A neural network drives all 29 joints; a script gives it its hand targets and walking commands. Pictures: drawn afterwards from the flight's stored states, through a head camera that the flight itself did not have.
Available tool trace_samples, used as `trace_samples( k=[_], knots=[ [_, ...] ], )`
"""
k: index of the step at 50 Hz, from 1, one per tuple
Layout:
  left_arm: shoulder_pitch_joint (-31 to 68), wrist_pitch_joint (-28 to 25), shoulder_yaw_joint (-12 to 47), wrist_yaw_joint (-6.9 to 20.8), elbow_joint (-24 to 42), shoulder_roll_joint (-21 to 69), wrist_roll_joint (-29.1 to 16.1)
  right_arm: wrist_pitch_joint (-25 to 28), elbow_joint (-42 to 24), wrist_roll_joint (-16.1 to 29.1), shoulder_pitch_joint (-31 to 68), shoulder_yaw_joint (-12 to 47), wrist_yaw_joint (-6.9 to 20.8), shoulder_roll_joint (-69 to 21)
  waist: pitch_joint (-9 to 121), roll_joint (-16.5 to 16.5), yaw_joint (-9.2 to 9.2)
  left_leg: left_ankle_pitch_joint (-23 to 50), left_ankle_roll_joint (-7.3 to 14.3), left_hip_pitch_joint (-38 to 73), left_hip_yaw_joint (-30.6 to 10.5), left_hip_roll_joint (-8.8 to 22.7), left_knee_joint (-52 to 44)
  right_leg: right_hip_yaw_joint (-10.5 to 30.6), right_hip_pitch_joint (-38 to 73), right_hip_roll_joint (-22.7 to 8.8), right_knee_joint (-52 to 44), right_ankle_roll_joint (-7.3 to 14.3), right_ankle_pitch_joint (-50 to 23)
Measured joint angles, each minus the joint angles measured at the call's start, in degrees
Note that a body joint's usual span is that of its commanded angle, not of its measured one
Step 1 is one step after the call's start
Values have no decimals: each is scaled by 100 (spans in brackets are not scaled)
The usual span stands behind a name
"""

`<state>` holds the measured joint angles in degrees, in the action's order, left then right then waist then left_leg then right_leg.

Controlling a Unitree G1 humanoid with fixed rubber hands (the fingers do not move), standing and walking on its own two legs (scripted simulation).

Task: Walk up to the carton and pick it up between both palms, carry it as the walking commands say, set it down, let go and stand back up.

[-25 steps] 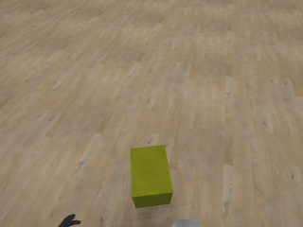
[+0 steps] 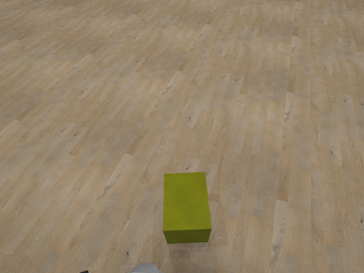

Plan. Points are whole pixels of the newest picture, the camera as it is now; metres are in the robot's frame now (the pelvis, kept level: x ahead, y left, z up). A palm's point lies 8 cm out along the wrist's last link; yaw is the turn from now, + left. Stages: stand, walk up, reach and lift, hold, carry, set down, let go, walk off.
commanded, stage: walk up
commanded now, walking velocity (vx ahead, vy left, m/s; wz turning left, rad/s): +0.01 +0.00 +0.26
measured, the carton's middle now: (186, 208) +0.49 +0.02 -0.65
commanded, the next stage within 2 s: none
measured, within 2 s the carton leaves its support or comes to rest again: neither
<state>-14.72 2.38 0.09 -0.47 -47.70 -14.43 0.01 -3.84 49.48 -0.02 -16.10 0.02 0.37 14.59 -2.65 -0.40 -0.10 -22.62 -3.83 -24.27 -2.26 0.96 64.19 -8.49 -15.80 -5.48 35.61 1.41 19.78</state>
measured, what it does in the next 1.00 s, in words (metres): steps on the spot: left foot, then right foot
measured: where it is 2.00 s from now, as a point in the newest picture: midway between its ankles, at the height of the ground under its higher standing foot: outside the picture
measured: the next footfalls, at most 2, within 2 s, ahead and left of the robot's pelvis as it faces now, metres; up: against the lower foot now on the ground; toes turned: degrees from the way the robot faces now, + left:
left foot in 0.12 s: +0.02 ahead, +0.15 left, +0.00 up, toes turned +1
right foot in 0.52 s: +0.06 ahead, -0.04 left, +0.00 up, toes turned -1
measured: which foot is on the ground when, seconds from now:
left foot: up 0.00-0.10, down 0.12-0.64, up 0.66-0.86, down 0.88-1.00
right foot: down 0.00-0.12, up 0.14-0.50, down 0.52-0.92, up 0.94-1.00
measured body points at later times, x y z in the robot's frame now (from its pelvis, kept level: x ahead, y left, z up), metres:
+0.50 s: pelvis +0.00 +0.05 +0.00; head +0.03 +0.07 +0.45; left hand +0.06 +0.31 -0.14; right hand +0.08 -0.21 -0.13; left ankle -0.02 +0.15 -0.73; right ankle +0.01 -0.05 -0.72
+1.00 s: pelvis -0.01 +0.03 +0.00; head +0.00 +0.05 +0.45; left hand +0.06 +0.29 -0.14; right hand +0.07 -0.22 -0.13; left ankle -0.04 +0.15 -0.73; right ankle -0.01 -0.05 -0.71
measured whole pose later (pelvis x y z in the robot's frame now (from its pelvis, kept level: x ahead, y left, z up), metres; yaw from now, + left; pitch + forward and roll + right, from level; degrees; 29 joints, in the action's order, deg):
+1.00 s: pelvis -0.01 +0.03 +0.00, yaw +5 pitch +0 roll -2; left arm -12.7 4.6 0.1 -0.5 -47.8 -14.5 0.0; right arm -1.2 49.5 0.0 -16.2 0.0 -2.4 13.3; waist -1.7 -0.2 -0.1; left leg -20.4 0.4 -13.4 -4.1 0.5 34.3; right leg -7.4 -17.1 2.2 39.5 3.2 23.1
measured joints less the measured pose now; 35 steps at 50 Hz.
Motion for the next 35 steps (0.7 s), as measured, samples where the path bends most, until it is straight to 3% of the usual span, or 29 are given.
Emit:
trace_samples(
  k=[4,6,9,12,17,23,26,30,35],
  knots=[
    [21,1,1,0,2,2,0,37,-8,0,-4,0,7,4,24,-9,6,-13,67,186,-10,3,-1120,-188,-4,1,7,-176,0],
    [23,39,1,0,-4,3,0,173,-8,0,-4,-1,-36,8,19,-19,8,413,252,534,-13,36,-2118,-234,-53,18,240,-245,103],
    [73,212,0,0,-6,-2,0,283,0,0,-16,-1,-107,-74,14,94,6,-241,464,663,-53,5,-2154,19,-229,173,957,-246,864],
    [81,305,0,0,-1,-3,0,323,-1,0,-39,-1,-203,-89,17,124,3,-71,512,826,-124,9,-2415,121,-326,329,1540,-246,835],
    [115,308,0,0,1,-4,0,400,0,0,-37,0,-226,-94,16,125,0,211,585,926,-135,-93,-2882,126,-328,393,1535,-246,752],
    [239,290,0,0,4,-6,0,408,0,0,-37,1,-233,-107,18,130,-4,397,578,928,-130,-217,-3112,133,-265,558,694,-246,668],
    [239,242,1,0,5,-6,0,404,0,0,-38,1,-217,-108,38,138,-6,410,512,926,-127,-303,-3112,138,-25,563,-376,-246,-254],
    [191,235,0,0,-8,-5,0,384,2,0,-12,0,-206,-108,77,20,0,414,477,949,-135,-226,-3112,121,7,671,-480,213,-449],
    [191,235,0,0,-8,-5,0,295,4,0,-11,1,-197,-109,77,25,-3,133,508,915,-130,-202,-2898,126,8,703,-480,332,-429]
  ],
)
